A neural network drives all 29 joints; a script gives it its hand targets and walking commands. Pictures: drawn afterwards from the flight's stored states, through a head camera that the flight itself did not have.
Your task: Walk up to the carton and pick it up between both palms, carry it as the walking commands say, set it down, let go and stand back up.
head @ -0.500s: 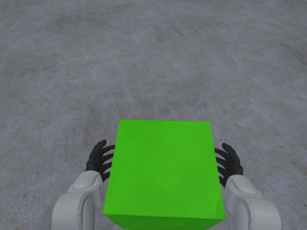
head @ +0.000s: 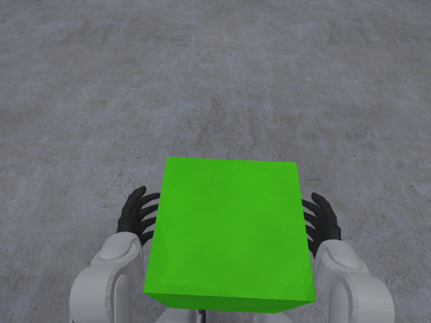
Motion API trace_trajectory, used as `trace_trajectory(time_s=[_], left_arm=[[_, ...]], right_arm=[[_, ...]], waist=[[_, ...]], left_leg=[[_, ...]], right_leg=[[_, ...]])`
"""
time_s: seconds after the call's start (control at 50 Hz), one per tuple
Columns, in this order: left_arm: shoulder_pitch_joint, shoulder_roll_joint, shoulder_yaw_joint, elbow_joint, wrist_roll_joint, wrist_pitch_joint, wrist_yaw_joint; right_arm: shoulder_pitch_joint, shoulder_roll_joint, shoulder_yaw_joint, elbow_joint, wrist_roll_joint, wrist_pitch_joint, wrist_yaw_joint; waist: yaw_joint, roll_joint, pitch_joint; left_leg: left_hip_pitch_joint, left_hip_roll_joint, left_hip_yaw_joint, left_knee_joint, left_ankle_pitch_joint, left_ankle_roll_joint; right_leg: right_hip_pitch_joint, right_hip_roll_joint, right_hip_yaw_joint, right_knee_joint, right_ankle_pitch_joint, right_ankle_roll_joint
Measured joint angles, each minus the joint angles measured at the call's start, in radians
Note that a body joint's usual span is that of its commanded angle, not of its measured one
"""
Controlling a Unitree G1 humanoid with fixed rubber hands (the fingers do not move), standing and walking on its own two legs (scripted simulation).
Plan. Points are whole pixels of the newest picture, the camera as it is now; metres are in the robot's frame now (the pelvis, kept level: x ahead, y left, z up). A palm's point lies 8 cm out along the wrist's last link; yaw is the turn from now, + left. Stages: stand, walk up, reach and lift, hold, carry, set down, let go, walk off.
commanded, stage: carry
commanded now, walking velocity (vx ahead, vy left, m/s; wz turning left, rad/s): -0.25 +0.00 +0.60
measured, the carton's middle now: (226, 243) +0.25 +0.01 +0.00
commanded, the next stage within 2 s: none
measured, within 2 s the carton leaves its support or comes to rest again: neither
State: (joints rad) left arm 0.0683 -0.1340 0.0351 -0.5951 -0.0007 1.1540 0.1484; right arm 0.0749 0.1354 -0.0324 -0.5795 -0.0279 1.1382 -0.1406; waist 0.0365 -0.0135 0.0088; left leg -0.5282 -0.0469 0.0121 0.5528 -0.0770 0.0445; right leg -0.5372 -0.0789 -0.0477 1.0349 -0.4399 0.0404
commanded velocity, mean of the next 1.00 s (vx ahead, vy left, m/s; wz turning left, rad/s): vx -0.11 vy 0.00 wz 0.26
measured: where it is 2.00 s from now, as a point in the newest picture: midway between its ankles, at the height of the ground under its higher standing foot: outside the picture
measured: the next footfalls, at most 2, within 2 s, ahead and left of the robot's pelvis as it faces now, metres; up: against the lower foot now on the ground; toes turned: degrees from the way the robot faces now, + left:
right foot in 0.08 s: -0.02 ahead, -0.11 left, +0.00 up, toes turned -2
left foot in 0.40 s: -0.12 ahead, +0.19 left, +0.00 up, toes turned +23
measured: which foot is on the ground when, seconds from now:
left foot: down 0.00-0.10, up 0.12-0.38, down 0.40-0.72, up 0.74-0.98, down 1.00-1.00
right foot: up 0.00-0.06, down 0.08-0.40, up 0.42-0.70, down 0.72-1.00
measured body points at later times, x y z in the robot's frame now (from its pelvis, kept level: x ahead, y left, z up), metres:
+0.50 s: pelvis -0.19 +0.05 +0.00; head -0.18 +0.06 +0.45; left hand -0.03 +0.28 +0.06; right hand +0.09 -0.01 +0.06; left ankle -0.16 +0.18 -0.72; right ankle -0.10 -0.09 -0.68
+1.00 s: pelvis -0.33 +0.05 +0.01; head -0.36 +0.03 +0.46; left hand -0.17 +0.28 +0.11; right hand -0.05 +0.00 +0.11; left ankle -0.38 +0.17 -0.72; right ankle -0.26 -0.06 -0.72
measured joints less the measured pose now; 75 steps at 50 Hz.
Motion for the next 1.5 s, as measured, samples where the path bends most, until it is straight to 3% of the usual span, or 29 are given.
trace_trajectory(time_s=[0.08,0.1,0.12,0.16,0.18,0.22,0.26,0.36,0.4,0.42,0.48,0.52,0.58,0.64,0.7,0.74,0.76,0.8,0.86,0.94,1.0,1.04,1.1,1.22,1.36,1.5], left_arm=[[-0.01,0.001,-0.001,-0.007,-0.01,-0.015,-0.003],[-0.009,0.0,-0.01,0.011,-0.008,-0.024,-0.004],[-0.005,0.0,-0.014,0.029,-0.005,-0.024,-0.006],[0.013,-0.001,-0.01,0.042,-0.001,-0.002,-0.012],[0.022,-0.002,-0.009,0.044,-0.001,0.005,-0.016],[0.029,-0.003,-0.008,0.027,0.001,0.01,-0.018],[0.024,-0.003,-0.004,-0.006,0.007,0.01,-0.02],[-0.001,0.0,-0.007,-0.028,0.027,0.019,-0.02],[0.005,-0.001,-0.005,-0.018,0.03,0.023,-0.019],[0.005,0.0,0.004,-0.01,0.03,0.027,-0.018],[0.023,-0.003,0.04,0.013,0.026,0.043,-0.016],[0.039,-0.006,0.044,0.015,0.022,0.051,-0.015],[0.047,-0.006,0.027,0.011,0.004,0.042,-0.003],[0.023,-0.003,0.015,-0.011,-0.006,0.023,0.008],[-0.001,0.0,0.019,-0.018,-0.017,0.005,0.007],[-0.012,0.001,0.007,0.018,-0.016,-0.008,0.005],[-0.01,0.001,0.002,0.039,-0.014,-0.002,0.004],[0.009,-0.001,-0.002,0.068,-0.005,0.024,-0.003],[0.025,-0.003,-0.001,0.08,0.007,0.047,-0.015],[-0.011,0.001,-0.005,0.047,0.023,0.048,-0.019],[-0.032,0.004,0.002,0.042,0.034,0.047,-0.02],[-0.022,0.004,0.022,0.057,0.036,0.056,-0.021],[0.034,-0.004,0.036,0.058,0.038,0.076,-0.019],[0.019,-0.002,0.032,0.03,0.02,0.076,-0.01],[-0.03,0.004,0.014,0.05,0.01,0.065,-0.005],[-0.016,0.002,0.014,0.099,0.02,0.075,-0.011]], right_arm=[[-0.002,0.0,0.002,-0.031,-0.01,-0.002,0.0],[-0.004,-0.001,-0.008,-0.031,-0.011,0.005,-0.001],[0.003,-0.001,-0.012,-0.023,-0.011,0.013,-0.001],[0.026,0.002,-0.004,-0.013,-0.014,0.034,-0.006],[0.031,0.002,-0.001,-0.014,-0.014,0.047,-0.011],[0.022,0.001,0.001,-0.028,-0.008,0.064,-0.017],[-0.004,-0.002,0.006,-0.043,-0.002,0.069,-0.02],[-0.051,-0.007,-0.007,-0.042,0.011,0.075,-0.019],[-0.06,-0.007,-0.008,-0.024,0.01,0.087,-0.018],[-0.063,-0.006,-0.002,-0.002,0.008,0.084,-0.018],[-0.056,-0.006,0.026,0.076,0.003,0.065,-0.017],[-0.037,-0.004,0.034,0.085,0.002,0.063,-0.016],[-0.009,-0.002,0.021,0.057,0.005,0.055,-0.011],[-0.006,-0.001,0.011,0.019,0.008,0.026,-0.005],[-0.016,-0.002,0.014,-0.004,-0.002,0.007,-0.004],[-0.019,-0.003,-0.002,0.001,-0.008,0.012,-0.003],[-0.005,-0.001,-0.007,0.008,-0.011,0.019,-0.002],[0.033,0.001,-0.002,0.021,-0.023,0.042,-0.003],[0.027,0.0,0.003,0.028,-0.031,0.088,-0.008],[-0.028,-0.005,-0.011,0.005,-0.015,0.1,-0.013],[-0.062,-0.007,-0.016,0.024,-0.003,0.09,-0.015],[-0.069,-0.007,-0.001,0.073,-0.004,0.086,-0.017],[-0.052,-0.006,0.019,0.114,-0.004,0.107,-0.019],[-0.027,-0.004,0.02,0.073,-0.004,0.084,-0.015],[-0.016,-0.002,-0.003,0.038,-0.01,0.06,-0.01],[-0.021,-0.003,-0.007,0.077,-0.019,0.098,-0.012]], waist=[[-0.021,0.036,-0.045],[-0.024,0.074,-0.049],[-0.028,0.088,-0.05],[-0.045,0.047,-0.065],[-0.056,0.027,-0.068],[-0.077,0.006,-0.062],[-0.087,-0.002,-0.058],[-0.079,-0.008,-0.087],[-0.072,-0.012,-0.099],[-0.071,-0.025,-0.092],[-0.044,-0.026,-0.041],[-0.025,-0.02,-0.011],[0.009,-0.013,-0.004],[0.025,0.006,-0.018],[0.026,0.015,-0.065],[0.019,0.061,-0.09],[0.012,0.071,-0.104],[-0.006,0.036,-0.15],[-0.049,-0.001,-0.17],[-0.082,0.007,-0.162],[-0.083,0.013,-0.164],[-0.059,-0.02,-0.15],[-0.029,-0.019,-0.138],[0.009,-0.025,-0.094],[-0.011,-0.005,-0.104],[-0.031,0.015,-0.144]], left_leg=[[-0.039,-0.027,-0.016,-0.089,0.104,0.0],[-0.044,-0.016,-0.034,-0.1,0.112,-0.012],[-0.051,-0.018,-0.039,-0.065,-0.003,-0.035],[-0.097,-0.042,0.013,0.16,-0.269,-0.074],[-0.121,-0.046,0.03,0.298,-0.321,-0.083],[-0.135,-0.032,0.04,0.491,-0.328,-0.088],[-0.113,0.006,0.041,0.539,-0.319,-0.094],[0.043,0.088,0.064,0.282,-0.377,-0.097],[0.133,0.095,0.079,0.089,-0.278,-0.096],[0.124,0.079,0.079,0.06,-0.155,-0.085],[0.079,0.069,0.056,0.112,-0.169,-0.053],[0.059,0.062,0.034,0.099,-0.14,-0.028],[0.029,0.043,0.02,0.045,-0.068,-0.016],[0.004,0.021,0.021,-0.009,-0.001,-0.005],[-0.019,0.001,0.044,-0.062,0.057,0.002],[-0.026,0.011,0.036,-0.07,0.039,-0.013],[-0.024,0.008,0.032,-0.044,-0.062,-0.035],[-0.041,-0.013,0.048,0.105,-0.216,-0.067],[-0.02,-0.008,0.048,0.288,-0.213,-0.079],[0.089,0.045,0.023,0.188,-0.243,-0.082],[0.194,0.065,0.031,-0.034,-0.161,-0.07],[0.196,0.043,0.048,-0.035,-0.147,-0.05],[0.198,0.049,0.057,-0.027,-0.152,-0.036],[0.168,0.041,0.054,-0.022,-0.12,-0.022],[0.152,0.032,0.048,-0.046,-0.078,-0.018],[0.137,0.044,0.035,-0.032,-0.105,-0.043]], right_leg=[[0.182,0.047,-0.014,-0.326,-0.003,-0.033],[0.204,0.066,-0.031,-0.388,0.025,-0.043],[0.212,0.067,-0.039,-0.412,0.057,-0.049],[0.215,0.018,-0.039,-0.43,0.1,-0.05],[0.223,-0.008,-0.047,-0.447,0.117,-0.048],[0.24,-0.045,-0.073,-0.482,0.151,-0.04],[0.23,-0.071,-0.097,-0.487,0.173,-0.03],[0.134,-0.141,-0.152,-0.396,0.174,-0.002],[0.088,-0.174,-0.165,-0.339,0.166,0.015],[0.065,-0.193,-0.159,-0.304,0.153,0.019],[-0.012,-0.122,-0.064,-0.105,-0.123,0.031],[-0.052,-0.074,-0.042,0.015,-0.12,0.024],[-0.063,-0.033,-0.039,0.061,-0.026,0.007],[0.005,-0.001,-0.041,-0.036,0.004,-0.007],[0.133,0.023,-0.037,-0.251,-0.013,-0.025],[0.191,0.046,-0.054,-0.375,0.035,-0.051],[0.203,0.046,-0.056,-0.401,0.066,-0.057],[0.211,0.011,-0.043,-0.442,0.109,-0.058],[0.241,-0.029,-0.04,-0.516,0.165,-0.044],[0.209,-0.036,-0.067,-0.503,0.189,-0.03],[0.152,-0.043,-0.08,-0.436,0.174,-0.016],[0.144,-0.064,-0.058,-0.428,0.184,-0.002],[0.166,-0.054,-0.051,-0.474,0.224,0.007],[0.15,-0.057,-0.048,-0.491,0.26,0.01],[0.126,-0.038,-0.012,-0.49,0.258,-0.007],[0.104,-0.027,-0.022,-0.456,0.236,-0.026]])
